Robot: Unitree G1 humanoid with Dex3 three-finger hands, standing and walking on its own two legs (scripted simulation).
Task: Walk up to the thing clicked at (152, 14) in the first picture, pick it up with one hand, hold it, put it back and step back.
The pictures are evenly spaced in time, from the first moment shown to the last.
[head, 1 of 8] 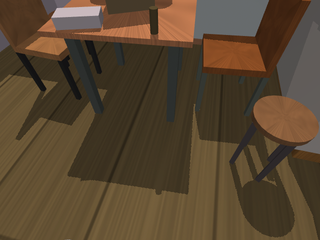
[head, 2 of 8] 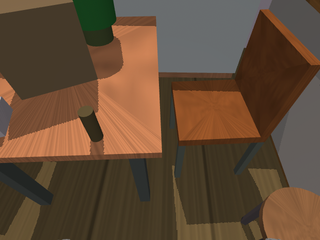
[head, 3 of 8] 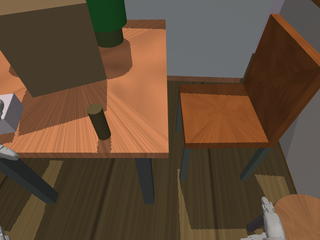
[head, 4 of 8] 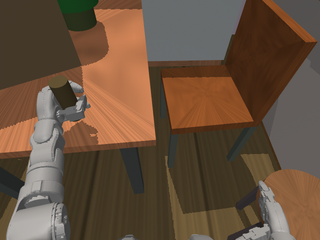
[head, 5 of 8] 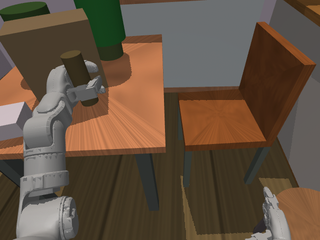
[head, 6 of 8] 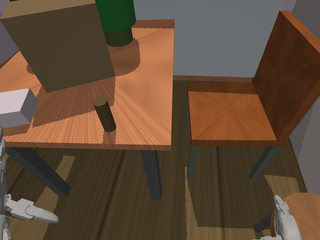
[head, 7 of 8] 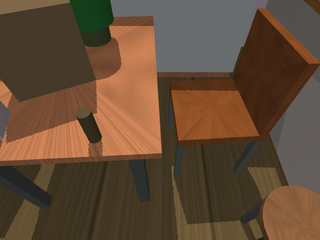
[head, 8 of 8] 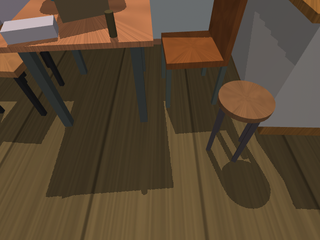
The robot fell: no
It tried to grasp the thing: yes
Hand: left
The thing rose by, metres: 0.26
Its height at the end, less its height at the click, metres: +0.00
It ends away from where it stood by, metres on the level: 0.00
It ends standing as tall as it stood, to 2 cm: yes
